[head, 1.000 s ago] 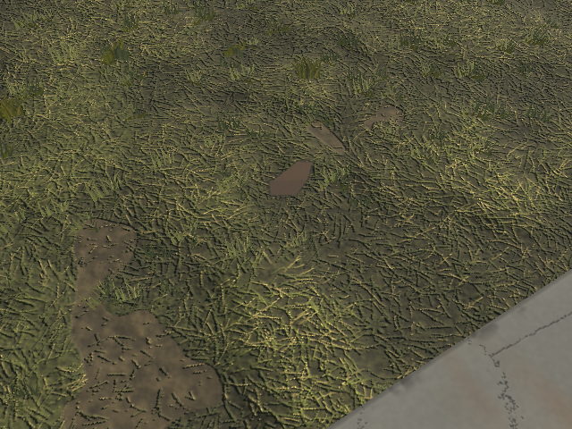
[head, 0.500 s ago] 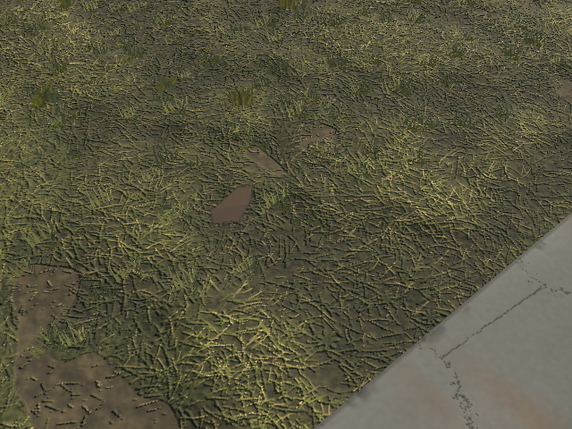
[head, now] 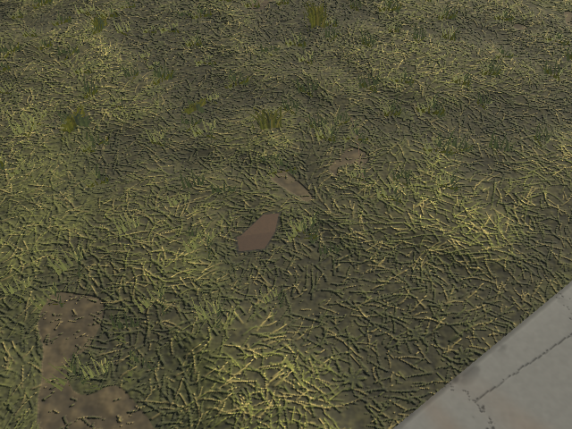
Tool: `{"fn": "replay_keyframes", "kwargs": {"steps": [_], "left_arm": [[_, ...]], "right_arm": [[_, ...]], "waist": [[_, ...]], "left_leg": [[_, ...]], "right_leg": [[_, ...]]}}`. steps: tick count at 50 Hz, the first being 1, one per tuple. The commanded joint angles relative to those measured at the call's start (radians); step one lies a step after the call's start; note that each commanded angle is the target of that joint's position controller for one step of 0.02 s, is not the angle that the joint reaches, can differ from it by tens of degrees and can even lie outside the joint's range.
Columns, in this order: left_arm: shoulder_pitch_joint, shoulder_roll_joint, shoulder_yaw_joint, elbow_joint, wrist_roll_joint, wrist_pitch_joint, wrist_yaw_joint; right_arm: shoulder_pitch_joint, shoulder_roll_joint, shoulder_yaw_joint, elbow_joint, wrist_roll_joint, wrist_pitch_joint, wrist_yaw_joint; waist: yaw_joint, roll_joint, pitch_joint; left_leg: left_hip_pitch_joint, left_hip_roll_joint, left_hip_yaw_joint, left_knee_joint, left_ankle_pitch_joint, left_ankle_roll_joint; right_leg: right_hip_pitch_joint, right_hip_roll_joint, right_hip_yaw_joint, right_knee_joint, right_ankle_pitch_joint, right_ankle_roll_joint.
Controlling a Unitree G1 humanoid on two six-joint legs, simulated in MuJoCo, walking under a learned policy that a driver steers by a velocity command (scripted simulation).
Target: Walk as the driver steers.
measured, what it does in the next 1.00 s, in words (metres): walks ahead: left foot, then right foot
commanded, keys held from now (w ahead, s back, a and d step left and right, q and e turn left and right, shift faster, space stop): w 0.84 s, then w+q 0.16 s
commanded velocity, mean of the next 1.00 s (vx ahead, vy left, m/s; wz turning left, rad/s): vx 0.47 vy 0.00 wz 0.02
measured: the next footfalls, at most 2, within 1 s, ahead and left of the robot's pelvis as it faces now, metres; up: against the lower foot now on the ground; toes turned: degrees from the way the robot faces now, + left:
left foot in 0.30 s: +0.34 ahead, +0.15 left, +0.00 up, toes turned +1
right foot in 0.88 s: +0.65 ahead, -0.08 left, +0.00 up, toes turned -1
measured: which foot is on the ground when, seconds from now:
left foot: up 0.00-0.28, down 0.30-0.90, up 0.92-1.00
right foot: down 0.00-0.32, up 0.34-0.86, down 0.88-1.00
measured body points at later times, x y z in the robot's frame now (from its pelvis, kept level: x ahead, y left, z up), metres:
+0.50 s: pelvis +0.26 +0.07 +0.00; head +0.28 +0.08 +0.45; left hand +0.35 +0.35 -0.12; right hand +0.36 -0.20 -0.11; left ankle +0.30 +0.15 -0.74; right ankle +0.23 -0.09 -0.66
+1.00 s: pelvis +0.54 +0.02 -0.01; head +0.58 +0.01 +0.44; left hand +0.70 +0.28 -0.10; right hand +0.58 -0.26 -0.14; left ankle +0.43 +0.16 -0.65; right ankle +0.61 -0.08 -0.74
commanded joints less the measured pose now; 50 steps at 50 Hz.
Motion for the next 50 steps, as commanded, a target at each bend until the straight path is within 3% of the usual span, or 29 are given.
{"fn": "replay_keyframes", "kwargs": {"steps": [1, 5, 8, 10, 12, 13, 14, 15, 16, 17, 18, 19, 20, 21, 22, 25, 29, 33, 38, 41, 42, 43, 44, 45, 46, 47, 48, 49, 50], "left_arm": [[0.025, 0.1, 0.011, -0.046, 0.003, -0.004, 0.005], [0.047, 0.141, 0.014, -0.033, -0.004, 0.011, 0.025], [0.082, 0.173, 0.021, -0.014, -0.007, 0.011, 0.03], [0.079, 0.176, 0.024, -0.001, -0.017, 0.01, 0.03], [0.063, 0.185, 0.03, 0.006, -0.018, 0.015, 0.029], [0.053, 0.198, 0.035, 0.006, -0.014, 0.019, 0.03], [0.039, 0.206, 0.038, 0.005, -0.01, 0.027, 0.031], [0.035, 0.194, 0.032, 0.0, -0.003, 0.035, 0.034], [0.054, 0.148, 0.014, -0.027, 0.019, 0.036, 0.039], [0.203, 0.001, -0.023, -0.029, -0.001, 0.018, 0.029], [0.116, 0.117, 0.001, -0.021, -0.029, -0.002, 0.022], [0.003, 0.166, 0.016, -0.056, -0.051, -0.011, 0.018], [-0.051, 0.16, 0.013, -0.068, -0.041, -0.018, 0.024], [-0.073, 0.15, 0.018, -0.069, -0.022, -0.017, 0.028], [-0.048, 0.138, 0.019, -0.063, -0.017, -0.008, 0.027], [-0.039, 0.105, 0.014, -0.057, -0.01, 0.021, 0.032], [-0.194, 0.102, 0.01, -0.111, 0.006, 0.019, 0.033], [-0.334, 0.073, -0.005, -0.147, -0.001, -0.002, 0.016], [-0.472, 0.075, -0.013, -0.206, -0.013, -0.016, -0.017], [-0.445, 0.105, -0.004, -0.213, -0.013, -0.021, -0.031], [-0.381, 0.129, 0.007, -0.198, -0.012, -0.021, -0.03], [-0.242, 0.169, 0.029, -0.159, -0.009, -0.023, -0.023], [-0.053, 0.229, 0.051, -0.118, 0.004, -0.022, -0.011], [0.041, 0.319, 0.074, -0.098, 0.018, -0.014, -0.004], [0.052, 0.224, 0.049, -0.101, 0.01, -0.009, -0.003], [-0.021, 0.175, 0.032, -0.103, 0.005, -0.007, 0.001], [-0.093, 0.15, 0.024, -0.109, 0.003, -0.007, 0.002], [-0.149, 0.122, 0.016, -0.106, 0.005, -0.011, -0.001], [-0.186, 0.098, 0.01, -0.105, 0.011, -0.02, -0.003]], "right_arm": [[-0.137, -0.059, -0.015, -0.106, -0.009, -0.03, 0.028], [-0.261, -0.002, 0.01, -0.153, -0.016, -0.027, 0.046], [-0.329, -0.02, 0.01, -0.179, -0.007, -0.028, 0.051], [-0.339, -0.045, 0.004, -0.191, -0.003, -0.029, 0.053], [-0.315, -0.074, -0.007, -0.19, -0.006, -0.032, 0.054], [-0.271, -0.094, -0.016, -0.181, -0.009, -0.031, 0.051], [-0.167, -0.122, -0.033, -0.154, -0.011, -0.027, 0.043], [-0.003, -0.154, -0.053, -0.104, -0.01, -0.021, 0.032], [0.171, -0.221, -0.07, -0.07, -0.02, -0.012, 0.017], [0.195, -0.269, -0.071, -0.053, -0.034, -0.016, 0.032], [0.151, -0.169, -0.048, -0.058, -0.023, -0.02, 0.032], [0.073, -0.133, -0.037, -0.062, -0.019, -0.022, 0.029], [0.01, -0.124, -0.034, -0.069, -0.024, -0.025, 0.03], [-0.031, -0.106, -0.031, -0.07, -0.037, -0.03, 0.034], [-0.049, -0.089, -0.026, -0.068, -0.05, -0.037, 0.035], [-0.04, -0.083, -0.026, -0.04, -0.036, -0.055, 0.035], [0.024, -0.123, -0.033, -0.004, -0.031, -0.049, 0.018], [0.099, -0.148, -0.033, 0.027, -0.019, -0.035, 0.005], [0.19, -0.156, -0.033, 0.077, -0.016, -0.004, 0.0], [0.182, -0.175, -0.04, 0.087, -0.014, 0.013, -0.008], [0.165, -0.187, -0.043, 0.083, -0.015, 0.017, -0.01], [0.15, -0.177, -0.037, 0.08, -0.017, 0.022, -0.01], [0.14, -0.143, -0.019, 0.055, -0.03, 0.019, -0.01], [0.256, -0.02, 0.017, 0.033, -0.031, -0.002, -0.003], [0.235, -0.081, 0.005, 0.054, -0.012, -0.021, 0.001], [0.149, -0.156, -0.02, 0.028, 0.018, -0.029, 0.003], [0.093, -0.152, -0.021, 0.015, 0.02, -0.03, 0.001], [0.066, -0.135, -0.023, 0.011, 0.007, -0.024, -0.002], [0.085, -0.122, -0.03, 0.02, 0.002, -0.008, -0.006]], "waist": [[0.015, -0.118, 0.063], [0.044, -0.104, 0.087], [0.057, -0.129, 0.116], [0.037, -0.135, 0.132], [0.002, -0.134, 0.109], [-0.028, -0.147, 0.066], [-0.088, -0.153, -0.008], [-0.165, -0.14, -0.111], [-0.212, -0.007, -0.255], [-0.11, 0.283, -0.402], [-0.144, 0.178, -0.305], [-0.128, 0.109, -0.143], [-0.095, 0.006, -0.071], [-0.063, -0.013, -0.032], [-0.03, 0.023, -0.039], [-0.006, 0.03, -0.014], [-0.045, -0.003, 0.047], [-0.103, -0.006, 0.064], [-0.143, 0.002, 0.087], [-0.1, 0.034, 0.051], [-0.06, 0.052, 0.006], [0.017, 0.04, -0.082], [0.096, 0.001, -0.231], [0.058, -0.235, -0.378], [0.087, -0.235, -0.415], [0.08, -0.178, -0.236], [0.046, -0.128, -0.137], [0.017, -0.102, -0.063], [-0.017, -0.125, -0.03]], "left_leg": [[-0.386, 0.081, -0.019, -0.032, 0.125, 0.0], [-0.267, 0.046, 0.046, -0.308, 0.29, -0.055], [-0.151, 0.013, 0.061, -0.452, 0.387, -0.057], [-0.14, 0.014, 0.036, -0.5, 0.395, -0.03], [-0.098, 0.003, 0.033, -0.528, 0.359, 0.004], [-0.029, -0.021, 0.05, -0.526, 0.33, 0.023], [0.107, -0.051, 0.075, -0.528, 0.313, 0.049], [0.332, -0.061, 0.085, -0.523, 0.316, 0.075], [0.647, 0.14, -0.154, -0.488, 0.279, 0.133], [0.874, 0.353, -0.691, -0.684, -0.069, 0.285], [0.79, 0.329, -0.763, -0.802, -0.218, 0.245], [0.645, 0.307, -0.601, -0.813, -0.164, 0.205], [0.498, 0.272, -0.479, -0.827, -0.015, 0.188], [0.387, 0.231, -0.386, -0.846, 0.107, 0.18], [0.325, 0.203, -0.327, -0.87, 0.17, 0.177], [0.243, 0.177, -0.225, -0.933, 0.242, 0.201], [0.275, 0.164, -0.155, -0.97, 0.308, 0.198], [0.316, 0.136, -0.077, -0.965, 0.344, 0.158], [0.489, 0.196, -0.086, -0.89, 0.41, 0.156], [0.572, 0.228, -0.095, -0.799, 0.594, 0.131], [0.575, 0.217, -0.082, -0.722, 0.763, 0.119], [0.524, 0.171, -0.055, -0.558, 0.874, 0.096], [0.331, 0.123, -0.033, -0.303, 0.71, 0.065], [-0.103, -0.056, 0.022, 0.085, 0.154, -0.013], [-0.22, -0.071, -0.127, 0.217, -0.209, -0.009], [-0.292, -0.016, -0.135, 0.258, -0.151, -0.002], [-0.274, 0.038, -0.102, 0.217, -0.06, -0.004], [-0.248, 0.067, -0.091, 0.157, 0.006, -0.012], [-0.19, 0.096, -0.097, 0.117, 0.058, -0.018]], "right_leg": [[0.244, -0.27, 0.305, -0.244, 0.224, -0.153], [0.13, -0.216, 0.154, -0.276, 0.329, -0.143], [0.07, -0.232, 0.13, -0.305, 0.288, -0.14], [0.108, -0.266, 0.126, -0.294, 0.319, -0.127], [0.171, -0.287, 0.111, -0.234, 0.475, -0.103], [0.196, -0.286, 0.099, -0.165, 0.642, -0.091], [0.195, -0.265, 0.072, -0.033, 0.814, -0.074], [0.116, -0.221, 0.041, 0.165, 0.862, -0.045], [-0.124, -0.163, 0.019, 0.494, 0.521, -0.015], [-0.442, 0.036, 0.088, 0.822, -0.252, 0.038], [-0.551, -0.01, 0.183, 0.93, -0.261, 0.024], [-0.609, -0.061, 0.145, 0.932, -0.168, 0.012], [-0.567, -0.113, 0.119, 0.886, -0.072, 0.007], [-0.525, -0.146, 0.113, 0.832, -0.011, 0.009], [-0.462, -0.174, 0.125, 0.805, 0.03, 0.009], [-0.444, -0.193, 0.106, 0.729, 0.065, 0.031], [-0.57, -0.201, 0.094, 0.512, 0.254, 0.068], [-0.526, -0.158, 0.046, 0.261, 0.429, 0.068], [-0.565, -0.121, 0.034, 0.125, 0.37, 0.043], [-0.492, -0.089, 0.022, 0.082, 0.247, 0.003], [-0.388, -0.059, -0.002, 0.073, 0.216, -0.018], [-0.174, -0.036, -0.021, 0.038, 0.249, -0.051], [0.156, -0.155, 0.095, 0.094, 0.289, -0.11], [0.553, -0.421, 0.544, 0.058, 0.129, -0.255], [0.549, -0.464, 0.725, -0.056, 0.048, -0.266], [0.41, -0.43, 0.553, -0.081, 0.038, -0.212], [0.261, -0.384, 0.411, -0.114, 0.093, -0.177], [0.14, -0.343, 0.323, -0.161, 0.129, -0.158], [0.056, -0.307, 0.243, -0.202, 0.163, -0.138]]}}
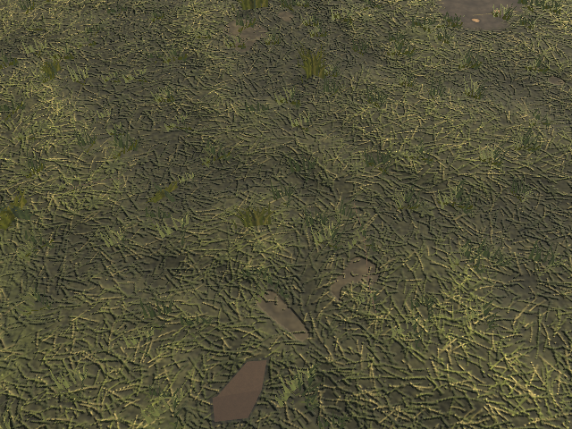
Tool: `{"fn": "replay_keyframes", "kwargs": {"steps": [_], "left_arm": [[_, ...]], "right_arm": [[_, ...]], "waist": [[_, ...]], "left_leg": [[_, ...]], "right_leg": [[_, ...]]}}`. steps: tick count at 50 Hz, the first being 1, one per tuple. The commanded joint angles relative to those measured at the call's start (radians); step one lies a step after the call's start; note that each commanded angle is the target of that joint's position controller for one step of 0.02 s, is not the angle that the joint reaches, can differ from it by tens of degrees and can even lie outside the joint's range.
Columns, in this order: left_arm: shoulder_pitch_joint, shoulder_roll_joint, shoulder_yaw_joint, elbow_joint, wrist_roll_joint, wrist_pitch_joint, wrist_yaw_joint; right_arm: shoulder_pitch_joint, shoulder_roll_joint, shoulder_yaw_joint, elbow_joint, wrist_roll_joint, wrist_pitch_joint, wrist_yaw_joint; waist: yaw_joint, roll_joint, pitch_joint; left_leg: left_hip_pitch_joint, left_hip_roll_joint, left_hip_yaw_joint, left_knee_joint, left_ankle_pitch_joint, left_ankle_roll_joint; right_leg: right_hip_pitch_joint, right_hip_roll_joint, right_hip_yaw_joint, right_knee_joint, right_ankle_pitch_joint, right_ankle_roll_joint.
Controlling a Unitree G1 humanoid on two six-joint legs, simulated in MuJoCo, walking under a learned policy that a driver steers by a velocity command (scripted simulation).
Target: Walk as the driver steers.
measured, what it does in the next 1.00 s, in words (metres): walks ahead, turning left: left foot, then right foot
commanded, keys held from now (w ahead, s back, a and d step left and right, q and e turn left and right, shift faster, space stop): w+q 1.00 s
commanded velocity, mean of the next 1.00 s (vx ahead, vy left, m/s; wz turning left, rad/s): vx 0.50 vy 0.00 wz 0.53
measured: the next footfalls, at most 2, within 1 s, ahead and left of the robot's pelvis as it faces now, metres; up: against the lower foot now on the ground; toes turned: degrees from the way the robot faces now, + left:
left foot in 0.42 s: +0.37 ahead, +0.17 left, +0.00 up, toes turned +16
right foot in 0.90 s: +0.71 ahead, +0.09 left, +0.00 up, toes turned +34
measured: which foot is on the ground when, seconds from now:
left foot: up 0.00-0.40, down 0.42-0.92, up 0.94-1.00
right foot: down 0.00-0.40, up 0.42-0.88, down 0.90-1.00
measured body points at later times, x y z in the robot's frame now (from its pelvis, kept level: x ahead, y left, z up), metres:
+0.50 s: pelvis +0.27 +0.07 -0.01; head +0.31 +0.09 +0.43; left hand +0.27 +0.37 -0.14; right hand +0.50 -0.15 -0.11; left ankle +0.33 +0.16 -0.73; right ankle +0.14 -0.10 -0.64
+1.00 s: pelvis +0.56 +0.13 -0.01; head +0.58 +0.14 +0.44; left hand +0.58 +0.45 -0.09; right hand +0.76 -0.08 -0.12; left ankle +0.38 +0.17 -0.65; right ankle +0.68 +0.07 -0.74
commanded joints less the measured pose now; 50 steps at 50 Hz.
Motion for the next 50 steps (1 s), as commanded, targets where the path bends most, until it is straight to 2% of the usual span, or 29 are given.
{"fn": "replay_keyframes", "kwargs": {"steps": [1, 3, 6, 10, 13, 15, 18, 19, 20, 21, 22, 23, 24, 25, 26, 27, 30, 32, 36, 39, 41, 43, 44, 45, 46, 47, 48, 49, 50], "left_arm": [[0.056, 0.09, 0.029, -0.01, 0.009, -0.02, 0.001], [0.044, 0.101, 0.036, 0.009, 0.011, -0.034, 0.001], [0.057, 0.124, 0.044, 0.036, 0.016, -0.037, 0.012], [0.083, 0.16, 0.052, 0.056, 0.008, -0.024, 0.029], [0.14, 0.184, 0.061, 0.083, -0.005, -0.003, 0.035], [0.157, 0.196, 0.068, 0.095, -0.016, 0.015, 0.037], [0.131, 0.232, 0.08, 0.088, -0.025, 0.039, 0.045], [0.12, 0.242, 0.083, 0.082, -0.027, 0.048, 0.049], [0.103, 0.238, 0.079, 0.076, -0.03, 0.054, 0.052], [0.123, 0.197, 0.061, 0.058, -0.009, 0.047, 0.053], [0.221, 0.046, 0.015, 0.005, 0.02, 0.016, 0.034], [0.108, 0.132, 0.025, -0.006, -0.019, -0.026, 0.019], [0.017, 0.175, 0.037, -0.037, -0.053, -0.046, 0.011], [0.009, 0.164, 0.033, -0.038, -0.04, -0.056, 0.017], [0.013, 0.168, 0.039, -0.026, -0.012, -0.055, 0.025], [0.036, 0.175, 0.045, -0.023, -0.002, -0.044, 0.025], [0.045, 0.142, 0.042, -0.032, 0.013, -0.012, 0.025], [-0.025, 0.12, 0.034, -0.058, 0.015, -0.004, 0.028], [-0.164, 0.09, 0.018, -0.098, 0.004, -0.012, 0.017], [-0.221, 0.112, 0.024, -0.125, -0.008, -0.023, 0.005], [-0.218, 0.136, 0.033, -0.129, -0.009, -0.032, -0.003], [-0.161, 0.158, 0.045, -0.119, -0.012, -0.042, -0.004], [-0.075, 0.175, 0.058, -0.097, -0.008, -0.047, 0.001], [0.048, 0.211, 0.072, -0.08, 0.008, -0.052, 0.008], [0.189, 0.291, 0.093, -0.067, 0.027, -0.048, 0.016], [0.229, 0.274, 0.092, -0.037, 0.005, -0.034, 0.006], [0.177, 0.184, 0.068, -0.057, -0.009, -0.027, 0.008], [0.132, 0.147, 0.057, -0.066, -0.005, -0.015, 0.013], [0.089, 0.131, 0.049, -0.062, 0.002, -0.009, 0.015]], "right_arm": [[-0.001, -0.085, -0.033, -0.069, 0.0, 0.005, -0.006], [0.008, -0.051, -0.03, -0.072, -0.001, 0.028, -0.008], [-0.061, -0.048, -0.033, -0.107, -0.009, 0.034, -0.01], [-0.192, -0.02, -0.021, -0.153, -0.015, 0.019, 0.018], [-0.285, -0.013, -0.015, -0.203, -0.014, 0.019, 0.037], [-0.32, -0.021, -0.017, -0.235, -0.014, 0.02, 0.049], [-0.274, -0.06, -0.038, -0.256, -0.013, 0.028, 0.059], [-0.187, -0.091, -0.057, -0.241, -0.011, 0.032, 0.057], [-0.036, -0.138, -0.087, -0.205, -0.007, 0.034, 0.048], [0.116, -0.225, -0.122, -0.171, -0.005, 0.045, 0.025], [0.07, -0.319, -0.13, -0.183, -0.001, 0.035, 0.021], [0.094, -0.23, -0.104, -0.213, -0.009, 0.02, 0.027], [0.055, -0.18, -0.089, -0.207, -0.019, 0.006, 0.029], [-0.007, -0.156, -0.082, -0.214, -0.015, -0.001, 0.029], [-0.073, -0.124, -0.072, -0.227, -0.016, -0.002, 0.027], [-0.108, -0.105, -0.063, -0.246, -0.028, -0.003, 0.022], [-0.103, -0.125, -0.068, -0.249, -0.023, -0.006, 0.007], [-0.073, -0.15, -0.075, -0.239, -0.02, -0.004, -0.007], [-0.02, -0.156, -0.077, -0.22, -0.013, 0.009, -0.021], [0.024, -0.154, -0.078, -0.199, -0.006, 0.017, -0.022], [0.03, -0.145, -0.077, -0.194, -0.006, 0.023, -0.027], [0.012, -0.146, -0.079, -0.197, -0.009, 0.03, -0.03], [-0.007, -0.129, -0.073, -0.205, -0.01, 0.032, -0.028], [-0.017, -0.083, -0.055, -0.219, -0.018, 0.029, -0.023], [0.069, -0.022, -0.036, -0.242, -0.015, 0.024, -0.023], [0.137, -0.043, -0.028, -0.255, 0.003, 0.017, -0.023], [0.081, -0.138, -0.051, -0.236, 0.01, 0.02, -0.023], [-0.011, -0.16, -0.058, -0.25, 0.001, 0.026, -0.022], [-0.057, -0.147, -0.058, -0.263, -0.01, 0.028, -0.02]], "waist": [[0.026, -0.132, -0.059], [0.005, -0.116, -0.031], [0.012, -0.096, 0.002], [0.059, -0.071, 0.028], [0.094, -0.053, 0.057], [0.095, -0.057, 0.063], [0.039, -0.1, -0.003], [-0.014, -0.11, -0.059], [-0.1, -0.09, -0.138], [-0.155, 0.024, -0.229], [-0.018, 0.26, -0.312], [-0.097, 0.128, -0.396], [-0.102, 0.078, -0.252], [-0.055, -0.007, -0.17], [-0.014, -0.03, -0.118], [0.019, -0.006, -0.106], [0.041, -0.004, -0.082], [0.022, 0.0, -0.053], [-0.037, 0.045, -0.035], [-0.057, 0.058, -0.03], [-0.047, 0.07, -0.035], [-0.011, 0.104, -0.044], [0.037, 0.106, -0.081], [0.097, 0.07, -0.193], [0.101, -0.125, -0.358], [0.076, -0.362, -0.406], [0.095, -0.221, -0.261], [0.102, -0.14, -0.154], [0.083, -0.1, -0.077]], "left_leg": [[-0.226, 0.109, -0.049, 0.025, 0.12, -0.013], [-0.228, 0.115, -0.05, 0.006, 0.162, -0.029], [-0.3, 0.115, -0.063, -0.122, 0.294, -0.044], [-0.276, 0.101, 0.016, -0.375, 0.466, -0.035], [-0.323, 0.095, 0.047, -0.468, 0.448, -0.013], [-0.349, 0.085, 0.069, -0.501, 0.383, 0.01], [-0.217, 0.008, 0.147, -0.511, 0.236, 0.062], [-0.099, -0.034, 0.172, -0.513, 0.198, 0.087], [0.122, -0.079, 0.177, -0.575, 0.244, 0.123], [0.424, 0.021, -0.02, -0.607, 0.246, 0.181], [0.733, 0.262, -0.595, -0.71, 0.076, 0.374], [0.772, 0.31, -0.765, -0.848, -0.019, 0.387], [0.676, 0.288, -0.622, -0.867, 0.06, 0.335], [0.531, 0.244, -0.5, -0.861, 0.169, 0.299], [0.399, 0.204, -0.403, -0.869, 0.285, 0.274], [0.316, 0.179, -0.354, -0.888, 0.368, 0.268], [0.201, 0.143, -0.268, -0.924, 0.509, 0.273], [0.164, 0.114, -0.221, -0.929, 0.525, 0.255], [0.123, 0.058, -0.186, -0.906, 0.392, 0.189], [0.174, 0.087, -0.255, -0.859, 0.336, 0.175], [0.241, 0.111, -0.317, -0.8, 0.323, 0.165], [0.269, 0.123, -0.363, -0.737, 0.372, 0.15], [0.256, 0.09, -0.351, -0.665, 0.43, 0.128], [0.185, 0.037, -0.301, -0.475, 0.418, 0.095], [-0.096, -0.088, -0.174, -0.141, 0.156, 0.021], [-0.338, -0.103, -0.126, 0.08, -0.215, -0.007], [-0.419, -0.036, -0.144, 0.168, -0.145, -0.016], [-0.42, 0.0, -0.1, 0.177, -0.063, -0.021], [-0.394, 0.029, -0.083, 0.136, -0.003, -0.024]], "right_leg": [[0.223, -0.263, 0.254, -0.31, 0.05, -0.141], [0.17, -0.257, 0.164, -0.347, 0.141, -0.151], [0.187, -0.246, 0.063, -0.367, 0.211, -0.149], [0.233, -0.233, -0.045, -0.379, 0.227, -0.124], [0.348, -0.275, -0.072, -0.353, 0.256, -0.122], [0.43, -0.301, -0.086, -0.309, 0.321, -0.11], [0.483, -0.305, -0.126, -0.14, 0.722, -0.076], [0.47, -0.293, -0.139, -0.004, 0.844, -0.063], [0.388, -0.255, -0.164, 0.203, 0.831, -0.032], [0.143, -0.206, -0.165, 0.511, 0.515, 0.016], [-0.306, 0.014, -0.048, 0.843, -0.417, 0.074], [-0.419, 0.014, 0.168, 0.931, -0.447, 0.054], [-0.49, -0.032, 0.17, 0.902, -0.346, 0.029], [-0.451, -0.078, 0.166, 0.814, -0.256, 0.019], [-0.384, -0.107, 0.163, 0.727, -0.207, 0.027], [-0.314, -0.126, 0.171, 0.686, -0.171, 0.036], [-0.264, -0.12, 0.143, 0.566, -0.112, 0.085], [-0.281, -0.102, 0.13, 0.432, -0.006, 0.113], [-0.195, -0.039, 0.12, 0.14, 0.23, 0.12], [-0.171, -0.017, 0.142, 0.052, 0.245, 0.104], [-0.16, -0.012, 0.162, 0.008, 0.187, 0.083], [-0.092, -0.008, 0.156, -0.01, 0.097, 0.051], [0.029, -0.002, 0.135, -0.054, 0.109, 0.025], [0.255, -0.09, 0.2, -0.034, 0.105, -0.027], [0.628, -0.315, 0.518, -0.037, 0.002, -0.15], [0.74, -0.446, 0.876, -0.143, -0.242, -0.237], [0.627, -0.417, 0.797, -0.18, -0.383, -0.199], [0.497, -0.373, 0.636, -0.189, -0.324, -0.156], [0.369, -0.328, 0.519, -0.216, -0.207, -0.141]]}}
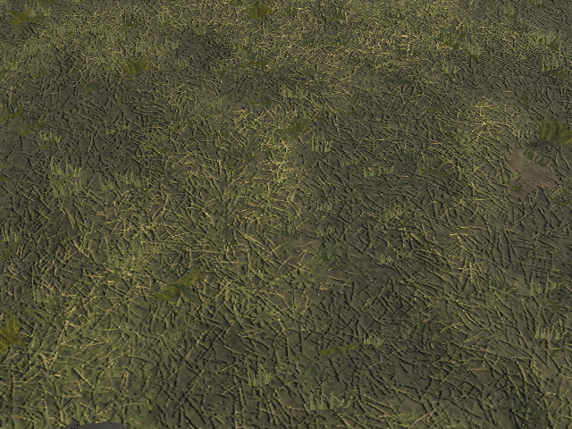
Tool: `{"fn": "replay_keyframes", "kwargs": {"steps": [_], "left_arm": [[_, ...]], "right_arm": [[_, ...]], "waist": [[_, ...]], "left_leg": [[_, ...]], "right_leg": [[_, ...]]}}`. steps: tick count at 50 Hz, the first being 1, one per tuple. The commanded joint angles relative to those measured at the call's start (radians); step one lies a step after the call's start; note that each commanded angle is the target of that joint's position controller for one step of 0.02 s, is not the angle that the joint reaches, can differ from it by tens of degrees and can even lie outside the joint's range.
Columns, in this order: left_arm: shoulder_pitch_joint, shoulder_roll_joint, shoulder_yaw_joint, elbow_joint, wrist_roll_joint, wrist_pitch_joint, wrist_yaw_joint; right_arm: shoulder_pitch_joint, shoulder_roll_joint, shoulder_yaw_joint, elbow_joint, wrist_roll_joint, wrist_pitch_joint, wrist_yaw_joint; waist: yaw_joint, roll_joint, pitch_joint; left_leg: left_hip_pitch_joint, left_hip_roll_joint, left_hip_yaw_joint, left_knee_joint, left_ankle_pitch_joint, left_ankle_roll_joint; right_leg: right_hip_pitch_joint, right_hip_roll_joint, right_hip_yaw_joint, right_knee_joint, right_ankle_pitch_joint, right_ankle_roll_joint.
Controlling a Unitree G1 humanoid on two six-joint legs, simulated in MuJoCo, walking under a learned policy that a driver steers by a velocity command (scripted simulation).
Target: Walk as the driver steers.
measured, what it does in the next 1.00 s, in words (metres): walks ahead: left foot, then right foot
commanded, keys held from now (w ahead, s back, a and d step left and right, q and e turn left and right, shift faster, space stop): w+q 0.16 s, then no key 0.84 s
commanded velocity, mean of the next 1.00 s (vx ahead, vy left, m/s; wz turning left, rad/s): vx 0.20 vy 0.00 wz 0.23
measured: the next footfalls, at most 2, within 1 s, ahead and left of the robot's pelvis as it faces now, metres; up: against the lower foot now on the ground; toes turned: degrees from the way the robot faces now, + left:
left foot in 0.38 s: +0.33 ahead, +0.17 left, +0.00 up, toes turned +11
right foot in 0.70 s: +0.34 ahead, -0.08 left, +0.00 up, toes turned +11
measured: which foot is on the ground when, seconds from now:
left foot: up 0.00-0.36, down 0.38-1.00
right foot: down 0.00-0.38, up 0.40-0.68, down 0.70-1.00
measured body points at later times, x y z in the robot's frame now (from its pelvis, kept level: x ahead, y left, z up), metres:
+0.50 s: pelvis +0.21 +0.05 +0.00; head +0.26 +0.08 +0.45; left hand +0.24 +0.35 -0.13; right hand +0.46 -0.14 -0.08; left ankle +0.29 +0.16 -0.73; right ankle +0.14 -0.11 -0.65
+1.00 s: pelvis +0.29 +0.04 +0.01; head +0.29 +0.05 +0.46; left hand +0.32 +0.31 -0.13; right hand +0.44 -0.19 -0.12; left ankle +0.29 +0.16 -0.73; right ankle +0.30 -0.08 -0.73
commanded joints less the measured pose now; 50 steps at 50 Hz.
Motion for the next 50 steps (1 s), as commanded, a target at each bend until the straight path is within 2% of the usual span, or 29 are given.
{"fn": "replay_keyframes", "kwargs": {"steps": [1, 2, 4, 8, 12, 15, 16, 17, 18, 19, 20, 21, 22, 23, 24, 25, 26, 28, 30, 32, 34, 35, 36, 37, 38, 39, 40, 43, 50], "left_arm": [[0.104, 0.096, 0.028, -0.017, 0.005, 0.01, 0.011], [0.093, 0.094, 0.027, -0.011, 0.009, 0.007, 0.012], [0.097, 0.104, 0.033, 0.006, 0.001, -0.002, 0.011], [0.11, 0.152, 0.049, 0.035, 0.001, -0.004, 0.013], [0.125, 0.174, 0.047, 0.063, -0.01, 0.02, 0.021], [0.16, 0.205, 0.053, 0.09, -0.032, 0.035, 0.023], [0.155, 0.217, 0.057, 0.094, -0.04, 0.039, 0.024], [0.141, 0.223, 0.058, 0.096, -0.047, 0.044, 0.027], [0.142, 0.206, 0.052, 0.099, -0.046, 0.046, 0.028], [0.177, 0.165, 0.035, 0.091, -0.019, 0.042, 0.028], [0.274, 0.066, -0.005, 0.067, 0.03, 0.035, 0.014], [0.345, 0.086, -0.015, 0.112, 0.01, 0.038, 0.001], [0.27, 0.162, 0.005, 0.105, -0.033, 0.05, -0.005], [0.18, 0.161, 0.005, 0.084, -0.037, 0.061, 0.004], [0.137, 0.15, 0.006, 0.086, -0.023, 0.075, 0.018], [0.153, 0.146, 0.007, 0.094, -0.016, 0.096, 0.028], [0.182, 0.132, 0.005, 0.104, -0.012, 0.11, 0.034], [0.213, 0.098, -0.003, 0.122, -0.003, 0.121, 0.047], [0.192, 0.09, -0.006, 0.125, 0.0, 0.127, 0.052], [0.164, 0.092, -0.005, 0.126, 0.002, 0.133, 0.05], [0.156, 0.08, -0.007, 0.13, 0.018, 0.133, 0.043], [0.144, 0.086, -0.008, 0.124, 0.031, 0.132, 0.041], [0.126, 0.128, -0.005, 0.105, 0.034, 0.128, 0.043], [0.081, 0.184, 0.01, 0.112, 0.018, 0.126, 0.045], [0.06, 0.133, 0.001, 0.112, 0.018, 0.118, 0.04], [0.052, 0.101, -0.009, 0.119, 0.024, 0.109, 0.039], [0.041, 0.093, -0.013, 0.123, 0.025, 0.099, 0.038], [0.077, 0.092, -0.016, 0.147, 0.009, 0.079, 0.038], [0.103, 0.09, -0.019, 0.191, 0.003, 0.087, 0.043]], "right_arm": [[-0.079, -0.131, -0.037, -0.114, -0.012, -0.013, 0.004], [-0.065, -0.108, -0.034, -0.114, -0.005, -0.008, 0.01], [-0.069, -0.067, -0.025, -0.123, -0.001, 0.002, 0.014], [-0.135, -0.048, -0.016, -0.151, -0.008, 0.002, 0.021], [-0.252, -0.01, 0.001, -0.177, -0.022, -0.022, 0.044], [-0.284, -0.03, -0.008, -0.197, -0.02, -0.025, 0.061], [-0.263, -0.049, -0.016, -0.196, -0.025, -0.025, 0.063], [-0.203, -0.072, -0.029, -0.179, -0.033, -0.025, 0.061], [-0.103, -0.11, -0.049, -0.147, -0.038, -0.026, 0.055], [-0.026, -0.18, -0.067, -0.132, -0.045, -0.02, 0.037], [-0.019, -0.236, -0.059, -0.149, -0.073, -0.013, 0.02], [-0.024, -0.162, -0.025, -0.163, -0.065, -0.014, 0.025], [-0.045, -0.126, -0.023, -0.145, -0.049, -0.008, 0.038], [-0.121, -0.104, -0.016, -0.136, -0.034, -0.01, 0.042], [-0.177, -0.073, -0.005, -0.131, -0.031, -0.01, 0.039], [-0.228, -0.068, 0.0, -0.128, -0.036, -0.007, 0.038], [-0.259, -0.09, -0.009, -0.124, -0.048, -0.005, 0.037], [-0.278, -0.088, -0.012, -0.11, -0.061, -0.008, 0.031], [-0.277, -0.078, -0.01, -0.09, -0.059, -0.008, 0.023], [-0.287, -0.067, -0.004, -0.07, -0.054, -0.002, 0.017], [-0.295, -0.043, 0.007, -0.049, -0.047, 0.004, 0.017], [-0.262, -0.017, 0.016, -0.026, -0.05, 0.004, 0.019], [-0.233, -0.012, 0.018, -0.008, -0.056, 0.005, 0.018], [-0.178, -0.013, 0.012, -0.004, -0.051, 0.007, 0.016], [-0.218, -0.028, 0.011, 0.002, -0.056, 0.01, 0.009], [-0.231, -0.039, 0.004, 0.002, -0.051, 0.012, 0.004], [-0.224, -0.033, 0.003, 0.013, -0.05, 0.016, -0.002], [-0.205, -0.033, 0.001, 0.045, -0.051, 0.017, -0.004], [-0.202, -0.028, -0.002, 0.122, -0.037, 0.013, -0.005]], "waist": [[0.075, -0.114, -0.017], [0.058, -0.137, -0.004], [0.051, -0.14, 0.004], [0.059, -0.1, 0.006], [0.092, -0.09, 0.022], [0.087, -0.115, -0.003], [0.066, -0.126, -0.019], [0.023, -0.126, -0.053], [-0.031, -0.1, -0.108], [-0.054, -0.016, -0.184], [0.011, 0.238, -0.321], [0.002, 0.168, -0.535], [-0.022, 0.109, -0.463], [-0.006, 0.061, -0.309], [0.011, 0.021, -0.223], [0.052, 0.036, -0.173], [0.079, 0.062, -0.149], [0.09, 0.08, -0.158], [0.076, 0.085, -0.177], [0.071, 0.092, -0.158], [0.088, 0.077, -0.112], [0.085, 0.055, -0.076], [0.062, -0.003, -0.027], [0.0, -0.139, 0.006], [0.025, -0.156, 0.022], [0.021, -0.163, 0.028], [0.015, -0.158, 0.021], [0.034, -0.099, -0.009], [0.051, -0.034, -0.054]], "left_leg": [[-0.398, 0.142, -0.003, 0.106, 0.108, -0.015], [-0.356, 0.16, 0.009, 0.081, 0.13, -0.015], [-0.349, 0.175, 0.032, 0.036, 0.155, -0.022], [-0.396, 0.189, 0.042, -0.127, 0.305, -0.04], [-0.243, 0.128, 0.133, -0.418, 0.478, -0.032], [-0.181, 0.097, 0.141, -0.527, 0.456, -0.002], [-0.142, 0.08, 0.146, -0.558, 0.423, 0.016], [-0.056, 0.057, 0.158, -0.61, 0.433, 0.037], [0.101, 0.03, 0.169, -0.674, 0.52, 0.066], [0.309, 0.117, 0.08, -0.653, 0.881, 0.101], [0.648, 0.414, -0.28, -0.547, 1.389, 0.285], [0.68, 0.515, -0.403, -0.56, 1.429, 0.395], [0.587, 0.441, -0.321, -0.629, 1.173, 0.378], [0.463, 0.371, -0.232, -0.671, 0.997, 0.31], [0.333, 0.336, -0.187, -0.708, 0.883, 0.264], [0.185, 0.301, -0.126, -0.745, 0.83, 0.235], [0.078, 0.277, -0.085, -0.778, 0.785, 0.223], [0.015, 0.26, -0.045, -0.801, 0.74, 0.227], [0.01, 0.263, -0.047, -0.821, 0.603, 0.222], [-0.024, 0.253, -0.048, -0.839, 0.372, 0.197], [-0.091, 0.209, -0.035, -0.843, 0.08, 0.138], [-0.12, 0.176, -0.026, -0.837, -0.026, 0.087], [-0.129, 0.133, -0.001, -0.785, -0.069, 0.039], [-0.057, 0.072, 0.067, -0.767, 0.01, 0.004], [0.058, 0.064, 0.085, -0.719, 0.103, -0.013], [0.108, 0.068, 0.086, -0.695, 0.155, -0.007], [0.132, 0.078, 0.08, -0.69, 0.188, 0.003], [0.12, 0.088, 0.068, -0.696, 0.272, 0.019], [0.163, 0.093, 0.076, -0.675, 0.454, 0.011]], "right_leg": [[0.336, -0.319, 0.374, -0.284, -0.113, -0.155], [0.282, -0.295, 0.307, -0.31, -0.065, -0.148], [0.248, -0.288, 0.217, -0.351, 0.021, -0.165], [0.294, -0.299, 0.084, -0.377, 0.173, -0.181], [0.266, -0.243, -0.07, -0.322, 0.47, -0.143], [0.347, -0.275, -0.068, -0.253, 0.537, -0.122], [0.37, -0.281, -0.066, -0.204, 0.594, -0.112], [0.378, -0.271, -0.075, -0.123, 0.653, -0.092], [0.345, -0.236, -0.103, 0.015, 0.65, -0.062], [0.213, -0.177, -0.135, 0.216, 0.435, -0.009], [-0.129, -0.048, -0.119, 0.595, -0.451, 0.066], [-0.12, -0.062, 0.107, 0.742, -0.599, 0.079], [-0.168, -0.089, 0.109, 0.759, -0.536, 0.083], [-0.221, -0.121, 0.081, 0.701, -0.476, 0.082], [-0.204, -0.143, 0.083, 0.629, -0.425, 0.088], [-0.109, -0.15, 0.078, 0.556, -0.388, 0.096], [-0.021, -0.133, 0.054, 0.486, -0.344, 0.105], [0.074, -0.115, 0.035, 0.366, -0.295, 0.109], [0.127, -0.112, 0.037, 0.267, -0.199, 0.098], [0.181, -0.105, 0.032, 0.176, -0.113, 0.081], [0.267, -0.086, 0.013, 0.039, -0.013, 0.052], [0.288, -0.107, 0.04, -0.028, 0.024, 0.033], [0.257, -0.176, 0.117, -0.104, 0.018, 0.001], [0.116, -0.191, 0.122, -0.117, -0.179, -0.034], [0.0, -0.163, 0.123, -0.171, -0.344, -0.03], [-0.037, -0.153, 0.119, -0.192, -0.357, -0.01], [-0.034, -0.143, 0.107, -0.188, -0.303, 0.008], [0.062, -0.126, 0.081, -0.136, -0.142, 0.022], [0.147, -0.106, 0.057, -0.096, 0.043, 0.012]]}}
